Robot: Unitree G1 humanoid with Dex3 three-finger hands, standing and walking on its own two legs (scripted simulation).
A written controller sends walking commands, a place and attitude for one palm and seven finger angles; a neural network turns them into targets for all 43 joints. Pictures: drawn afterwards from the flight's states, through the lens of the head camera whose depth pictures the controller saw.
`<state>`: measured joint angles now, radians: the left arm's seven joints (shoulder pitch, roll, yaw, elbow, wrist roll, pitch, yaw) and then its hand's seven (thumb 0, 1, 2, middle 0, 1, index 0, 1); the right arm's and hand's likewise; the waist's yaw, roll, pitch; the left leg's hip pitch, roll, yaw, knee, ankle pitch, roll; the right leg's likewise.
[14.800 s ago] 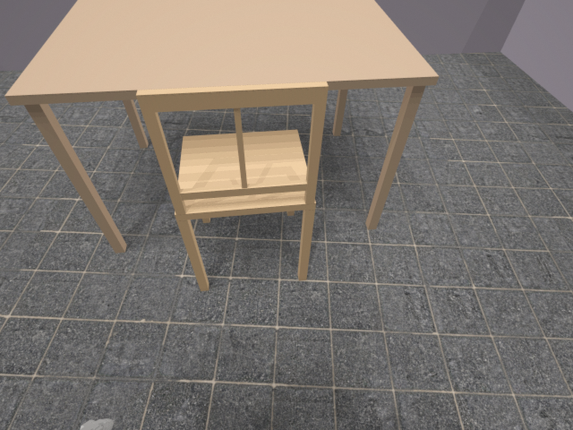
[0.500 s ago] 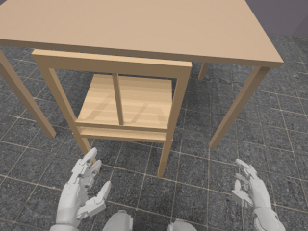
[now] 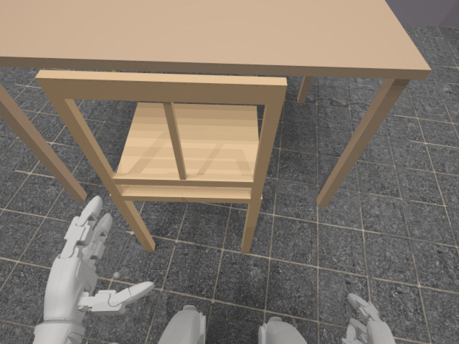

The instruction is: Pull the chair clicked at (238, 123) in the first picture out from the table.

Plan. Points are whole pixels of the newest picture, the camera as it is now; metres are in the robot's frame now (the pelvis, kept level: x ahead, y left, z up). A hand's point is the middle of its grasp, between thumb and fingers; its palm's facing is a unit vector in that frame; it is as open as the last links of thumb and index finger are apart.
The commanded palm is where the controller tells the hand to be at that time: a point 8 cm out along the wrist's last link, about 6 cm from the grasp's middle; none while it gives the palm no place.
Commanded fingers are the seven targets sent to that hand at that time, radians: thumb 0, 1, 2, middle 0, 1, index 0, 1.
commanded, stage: raise the hand toward the chair's back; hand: left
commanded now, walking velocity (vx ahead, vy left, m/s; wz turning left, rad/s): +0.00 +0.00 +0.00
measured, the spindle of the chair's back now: (176, 144) +0.51 +0.14 +0.00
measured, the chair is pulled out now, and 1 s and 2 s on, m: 0.00 0.00 0.00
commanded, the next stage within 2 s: aim the fingers beside a spindle in 1.16 s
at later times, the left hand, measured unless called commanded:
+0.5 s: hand (96, 262) +0.24 +0.21 +0.05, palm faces +0.05 -1.00 -0.05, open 16.8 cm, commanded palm +0.22 +0.27 +0.06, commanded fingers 0.00 -0.50 0.30 -0.06 -0.08 -0.06 -0.08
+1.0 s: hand (94, 249) +0.25 +0.22 +0.06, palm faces +0.04 -1.00 -0.05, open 17.0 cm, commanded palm +0.23 +0.27 +0.06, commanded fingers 0.00 -0.50 0.30 -0.06 -0.08 -0.06 -0.08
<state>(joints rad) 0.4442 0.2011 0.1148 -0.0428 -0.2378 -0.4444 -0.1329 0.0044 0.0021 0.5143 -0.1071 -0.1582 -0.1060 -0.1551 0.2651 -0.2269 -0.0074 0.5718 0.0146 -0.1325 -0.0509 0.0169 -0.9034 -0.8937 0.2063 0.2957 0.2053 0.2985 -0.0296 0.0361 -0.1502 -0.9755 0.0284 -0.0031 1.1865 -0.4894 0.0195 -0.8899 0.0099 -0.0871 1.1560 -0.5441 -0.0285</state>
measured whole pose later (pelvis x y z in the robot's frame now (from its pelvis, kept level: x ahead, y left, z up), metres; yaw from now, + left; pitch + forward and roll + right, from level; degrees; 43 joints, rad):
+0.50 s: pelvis +0.01 +0.01 +0.01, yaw +1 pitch +15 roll -3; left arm 0.35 0.25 0.16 0.02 -0.26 -0.40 -0.20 -0.01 -0.48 0.31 -0.06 -0.08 -0.06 -0.08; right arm 0.20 -0.22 0.03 0.51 0.02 -0.13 -0.04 0.01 -0.90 -0.89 0.21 0.30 0.21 0.30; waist -0.01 0.03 -0.14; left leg -0.93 0.02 -0.01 1.15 -0.49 0.03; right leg -0.82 0.00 -0.10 1.10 -0.53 -0.01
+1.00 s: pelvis +0.01 +0.01 +0.02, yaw +0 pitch +15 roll -3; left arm 0.30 0.26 0.21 0.08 -0.29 -0.41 -0.24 -0.01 -0.50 0.30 -0.06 -0.08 -0.06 -0.08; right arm 0.24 -0.25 0.00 0.55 0.03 -0.15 -0.05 0.01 -0.90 -0.89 0.20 0.30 0.20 0.30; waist -0.03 0.03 -0.14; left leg -0.90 0.02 0.00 1.11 -0.48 0.03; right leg -0.81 0.00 -0.08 1.07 -0.52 -0.01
